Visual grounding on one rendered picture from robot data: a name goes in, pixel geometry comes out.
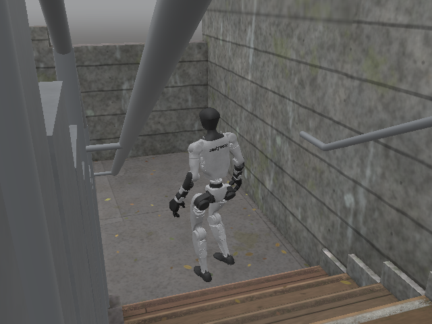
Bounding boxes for stairs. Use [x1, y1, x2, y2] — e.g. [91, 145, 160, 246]
[122, 265, 432, 324]

